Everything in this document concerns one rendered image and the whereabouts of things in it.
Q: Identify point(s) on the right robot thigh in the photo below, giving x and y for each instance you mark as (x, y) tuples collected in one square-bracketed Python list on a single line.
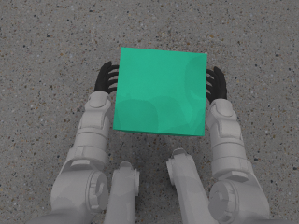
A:
[(192, 198)]

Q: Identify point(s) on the left robot hand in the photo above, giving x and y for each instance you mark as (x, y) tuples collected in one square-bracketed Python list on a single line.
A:
[(102, 82)]

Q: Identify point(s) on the robot right shin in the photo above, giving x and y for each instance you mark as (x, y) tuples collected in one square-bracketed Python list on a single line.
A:
[(180, 151)]

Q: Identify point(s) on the carton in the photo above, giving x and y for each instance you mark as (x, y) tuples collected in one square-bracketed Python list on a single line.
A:
[(161, 92)]

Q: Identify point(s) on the left robot forearm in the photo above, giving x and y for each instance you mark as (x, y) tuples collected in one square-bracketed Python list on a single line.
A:
[(89, 149)]

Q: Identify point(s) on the right robot hand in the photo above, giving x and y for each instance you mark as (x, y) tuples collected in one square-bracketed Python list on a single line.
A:
[(218, 89)]

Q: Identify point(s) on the left robot upper arm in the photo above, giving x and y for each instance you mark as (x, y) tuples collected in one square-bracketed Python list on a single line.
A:
[(76, 198)]

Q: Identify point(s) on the right robot forearm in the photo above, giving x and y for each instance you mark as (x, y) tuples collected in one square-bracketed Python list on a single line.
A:
[(227, 145)]

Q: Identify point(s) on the right robot upper arm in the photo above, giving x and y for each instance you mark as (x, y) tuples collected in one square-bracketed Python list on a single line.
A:
[(233, 202)]

